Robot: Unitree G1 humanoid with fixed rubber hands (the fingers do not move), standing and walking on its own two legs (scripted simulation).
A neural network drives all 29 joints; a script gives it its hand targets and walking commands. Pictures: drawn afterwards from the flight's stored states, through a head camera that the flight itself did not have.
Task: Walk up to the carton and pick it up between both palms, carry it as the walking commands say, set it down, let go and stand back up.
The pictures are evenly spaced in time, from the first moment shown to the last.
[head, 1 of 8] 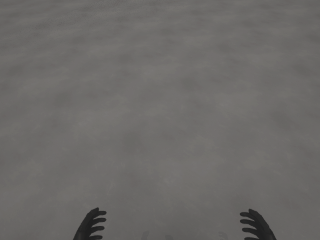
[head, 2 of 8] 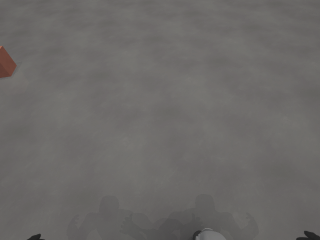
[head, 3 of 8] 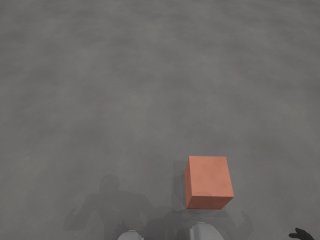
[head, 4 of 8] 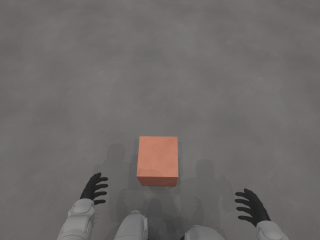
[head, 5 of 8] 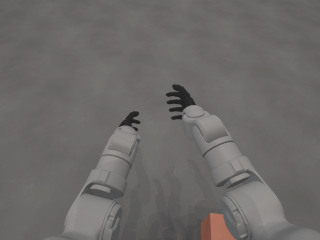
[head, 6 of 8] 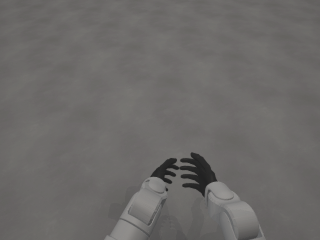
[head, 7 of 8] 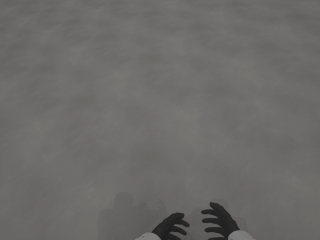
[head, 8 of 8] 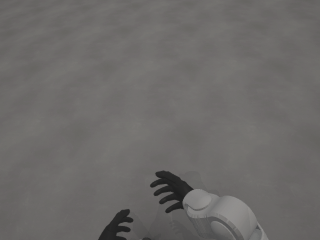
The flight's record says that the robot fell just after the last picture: yes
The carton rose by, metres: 0.00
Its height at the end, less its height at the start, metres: +0.00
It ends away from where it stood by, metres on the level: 0.00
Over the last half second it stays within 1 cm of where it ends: yes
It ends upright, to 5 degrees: yes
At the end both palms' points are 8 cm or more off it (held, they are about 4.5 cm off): yes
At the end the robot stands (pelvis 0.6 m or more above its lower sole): yes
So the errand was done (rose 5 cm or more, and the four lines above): no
